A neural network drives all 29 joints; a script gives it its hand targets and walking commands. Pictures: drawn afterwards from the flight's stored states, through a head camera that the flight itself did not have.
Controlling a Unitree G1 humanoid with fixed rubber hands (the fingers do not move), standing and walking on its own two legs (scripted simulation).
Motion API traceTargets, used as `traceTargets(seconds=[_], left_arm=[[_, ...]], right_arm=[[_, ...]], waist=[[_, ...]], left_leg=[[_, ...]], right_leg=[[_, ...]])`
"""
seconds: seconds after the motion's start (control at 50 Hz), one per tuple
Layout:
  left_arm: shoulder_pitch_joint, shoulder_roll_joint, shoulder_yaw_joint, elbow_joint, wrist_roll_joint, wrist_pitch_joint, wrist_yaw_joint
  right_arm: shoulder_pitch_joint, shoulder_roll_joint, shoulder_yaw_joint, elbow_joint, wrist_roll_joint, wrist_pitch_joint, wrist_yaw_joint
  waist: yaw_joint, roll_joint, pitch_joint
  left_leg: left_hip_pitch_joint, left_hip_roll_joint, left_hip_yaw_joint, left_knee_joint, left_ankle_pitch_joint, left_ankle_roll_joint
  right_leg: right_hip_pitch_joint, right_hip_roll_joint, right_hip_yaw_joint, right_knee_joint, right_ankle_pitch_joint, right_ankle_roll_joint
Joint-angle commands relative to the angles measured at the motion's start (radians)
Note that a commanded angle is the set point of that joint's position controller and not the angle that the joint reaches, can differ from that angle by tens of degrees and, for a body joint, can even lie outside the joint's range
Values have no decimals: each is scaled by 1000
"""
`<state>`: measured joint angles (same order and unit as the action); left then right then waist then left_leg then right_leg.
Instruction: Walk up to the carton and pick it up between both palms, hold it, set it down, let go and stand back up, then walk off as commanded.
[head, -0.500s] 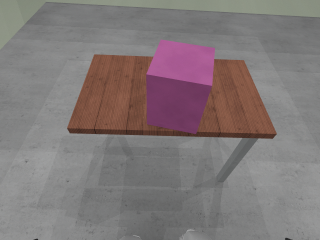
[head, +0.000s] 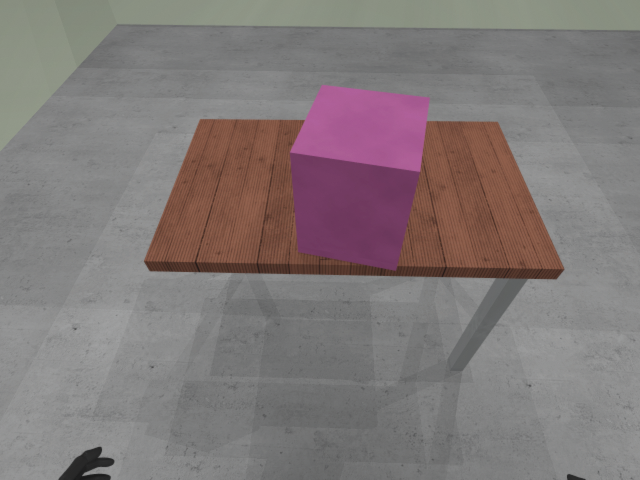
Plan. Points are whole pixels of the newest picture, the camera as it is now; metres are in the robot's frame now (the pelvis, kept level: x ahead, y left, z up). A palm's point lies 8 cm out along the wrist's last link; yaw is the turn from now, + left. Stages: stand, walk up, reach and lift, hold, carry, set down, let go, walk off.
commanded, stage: walk up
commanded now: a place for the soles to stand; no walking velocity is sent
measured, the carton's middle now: (359, 179) +0.64 -0.04 -0.03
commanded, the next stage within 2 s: none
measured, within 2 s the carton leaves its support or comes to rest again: neither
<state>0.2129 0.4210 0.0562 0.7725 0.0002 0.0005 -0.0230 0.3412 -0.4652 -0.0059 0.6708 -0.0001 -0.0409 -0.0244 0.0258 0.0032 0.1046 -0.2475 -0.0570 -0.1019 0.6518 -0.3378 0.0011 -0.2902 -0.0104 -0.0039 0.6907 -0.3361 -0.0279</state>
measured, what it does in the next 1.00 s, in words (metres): steps to the right: right foot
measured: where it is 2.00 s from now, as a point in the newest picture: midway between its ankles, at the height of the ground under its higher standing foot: (352, 456)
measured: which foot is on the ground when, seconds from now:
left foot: down 0.00-0.76, up 0.78-1.00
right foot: down 0.00-0.50, up 0.52-0.72, down 0.74-1.00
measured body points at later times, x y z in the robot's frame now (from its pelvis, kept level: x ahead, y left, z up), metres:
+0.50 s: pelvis +0.01 +0.00 +0.00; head +0.02 +0.00 +0.45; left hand +0.12 +0.34 -0.08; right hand +0.11 -0.32 -0.09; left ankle +0.01 +0.13 -0.72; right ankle +0.03 -0.11 -0.72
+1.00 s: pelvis +0.10 -0.11 +0.02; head +0.10 -0.15 +0.47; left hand +0.13 +0.23 -0.05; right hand +0.21 -0.43 -0.09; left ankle +0.14 +0.09 -0.63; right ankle +0.12 -0.16 -0.72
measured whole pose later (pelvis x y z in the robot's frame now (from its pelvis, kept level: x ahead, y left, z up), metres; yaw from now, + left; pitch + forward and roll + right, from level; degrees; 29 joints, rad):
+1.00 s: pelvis +0.10 -0.11 +0.02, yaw +2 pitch -5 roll +4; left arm 0.36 0.42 0.10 0.78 0.00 -0.04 -0.03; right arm 0.34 -0.48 -0.01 0.67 0.00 -0.03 0.01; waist 0.02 0.02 0.09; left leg -0.49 -0.07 -0.17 1.09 -0.26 0.01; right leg -0.17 0.00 -0.04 0.51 -0.26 -0.04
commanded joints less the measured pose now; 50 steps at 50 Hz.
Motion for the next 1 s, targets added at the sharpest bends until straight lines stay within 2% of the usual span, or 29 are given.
traceTargets(seconds=[0.0, 0.02, 0.06, 0.1, 0.14, 0.18, 0.26, 0.3, 0.34, 0.4, 0.42, 0.44, 0.46, 0.48, 0.5, 0.52, 0.54, 0.58, 0.66, 0.68, 0.7, 0.72, 0.74, 0.76, 0.78, 0.8, 0.84, 0.9, 0.98], left_arm=[[-11, 243, 48, -30, 23, -30, 4], [-37, 248, 48, -34, 23, -28, 2], [-90, 230, 40, -45, 22, -22, 2], [-109, 200, 36, -46, 11, -20, 2], [-87, 191, 35, -39, 8, -18, 5], [-65, 191, 32, -28, 7, -21, 6], [-59, 228, 44, -19, 10, -24, 6], [-80, 231, 44, -28, 13, -21, 6], [-108, 227, 39, -33, 15, -17, 4], [-110, 202, 37, -32, 13, -13, 3], [-53, 266, 61, -63, 31, -22, -24], [-78, 266, 68, -72, 34, -21, -33], [-123, 246, 67, -84, 32, -20, -39], [-138, 239, 65, -96, 35, -22, -39], [-145, 252, 70, -100, 37, -27, -41], [-131, 249, 67, -98, 40, -37, -38], [-118, 236, 67, -97, 37, -43, -38], [-100, 223, 69, -111, 30, -47, -47], [-70, 217, 77, -115, 6, -46, -58], [4, 213, 83, -93, 4, -50, -55], [119, 217, 92, -51, 1, -55, -48], [287, 271, 114, -8, 9, -63, -32], [386, 341, 134, 1, 24, -73, -12], [323, 377, 134, -21, 22, -71, -6], [241, 378, 131, -58, 22, -64, -8], [162, 371, 129, -76, 21, -63, -6], [77, 292, 117, -89, 7, -72, 0], [100, 252, 107, -85, 5, -87, 4], [144, 247, 108, -79, 11, -82, -4]], right_arm=[[-63, -131, -57, 22, -18, -25, -3], [-38, -133, -59, 29, -18, -25, -2], [-12, -143, -63, 31, -20, -30, -1], [-26, -177, -66, 28, -19, -39, -5], [-50, -197, -67, 22, -18, -43, -9], [-75, -186, -60, 17, -18, -42, -11], [-57, -159, -57, 23, -13, -30, -10], [-37, -152, -56, 27, -12, -28, -7], [-29, -161, -59, 28, -17, -30, -5], [-52, -190, -61, 24, -22, -34, -5], [36, -261, -105, 11, -17, -46, 10], [69, -284, -115, 18, -23, -49, 16], [113, -303, -127, 32, -27, -46, 19], [141, -327, -139, 36, -29, -50, 15], [143, -323, -143, 34, -27, -55, 11], [152, -314, -144, 31, -27, -63, 7], [155, -294, -142, 30, -27, -66, 7], [139, -280, -137, 13, -25, -65, 11], [30, -282, -132, -19, -30, -53, 17], [-39, -278, -126, -30, -23, -50, 19], [-93, -249, -115, -41, -23, -47, 20], [-107, -188, -99, -50, -21, -47, 22], [-86, -104, -67, -66, -15, -45, 20], [-42, -143, -79, -52, -2, -32, 10], [9, -211, -97, -15, 7, -21, 7], [46, -238, -103, 13, 9, -20, 9], [113, -201, -102, 48, 13, -8, 27], [114, -185, -97, 61, 11, 4, 37], [90, -184, -96, 64, 11, 14, 40]], waist=[[2, -78, -50], [-17, -86, -57], [-36, -79, -74], [-26, -28, -102], [-3, -10, -123], [8, 6, -125], [-4, -61, -133], [-15, -76, -131], [-24, -61, -89], [-8, -27, -79], [-23, -46, -114], [-49, 2, -51], [-77, 78, 32], [-97, 150, 68], [-93, 96, 87], [-97, 64, 64], [-91, 42, 13], [-87, 60, -67], [-58, 190, -40], [2, 182, -46], [70, 138, -77], [159, -41, -152], [190, -285, -167], [124, -243, -112], [85, -112, -68], [39, -88, -9], [-25, -67, 69], [-28, -61, 48], [-14, -79, 49]], left_leg=[[-160, 26, -39, -20, -13, 51], [-103, 25, -2, -12, -3, 47], [-12, 42, -16, -66, 53, 61], [-23, 105, -142, -129, 176, 91], [-70, 162, -234, -130, 273, 124], [-80, 143, -202, -100, 307, 118], [-81, 49, -62, -13, 187, 66], [-57, 42, -29, -8, 142, 64], [-31, 53, -62, -59, 146, 73], [-104, 112, -178, -127, 124, 107], [-60, 141, -266, -156, -292, 166], [-31, 181, -365, -248, -505, 194], [49, 245, -507, -362, -614, 225], [119, 336, -654, -438, -603, 278], [158, 368, -682, -437, -516, 305], [222, 376, -675, -397, -326, 311], [271, 358, -600, -350, -164, 295], [284, 315, -484, -290, 28, 269], [31, 244, -290, -264, 18, 217], [-86, 215, -223, -218, 39, 184], [-190, 171, -150, -109, 86, 141], [-291, 72, -61, 218, 100, 86], [-456, -84, -53, 476, -194, 50], [-517, -82, -100, 540, -234, 35], [-483, -33, -147, 552, -170, 44], [-456, 3, -123, 565, -93, 49], [-365, 47, -109, 496, 49, 21], [-323, 15, -65, 461, 157, 6], [-343, 13, -39, 420, 199, -3]], right_leg=[[93, -208, 292, -332, -157, -134], [65, -233, 288, -336, -110, -144], [18, -193, 222, -276, -10, -113], [52, -98, 124, -160, 75, -58], [117, -58, 79, -96, 109, -37], [134, -71, 97, -115, 136, -54], [146, -163, 189, -220, 112, -116], [112, -187, 201, -237, 71, -124], [52, -154, 172, -225, 15, -98], [87, -80, 113, -169, -27, -59], [10, -64, 164, -120, -325, -82], [-125, -44, 157, -63, -403, -69], [-310, 5, 78, 46, -345, -39], [-435, 11, 60, 197, -256, -18], [-490, -24, 102, 226, -218, -11], [-512, -30, 113, 237, -197, -11], [-493, -40, 101, 214, -182, -8], [-399, -32, 58, 133, -208, 0], [-158, -29, 3, -29, -44, -6], [6, -24, -14, -118, 64, -12], [206, -4, -30, -193, 159, 0], [415, -39, 56, -258, 166, 10], [497, -202, 362, -390, -56, 10], [396, -335, 637, -520, -302, 10], [286, -358, 705, -586, -528, 28], [190, -350, 688, -596, -532, 48], [90, -235, 406, -574, -273, 134], [91, -172, 245, -542, -8, 117], [124, -163, 207, -562, -82, 101]])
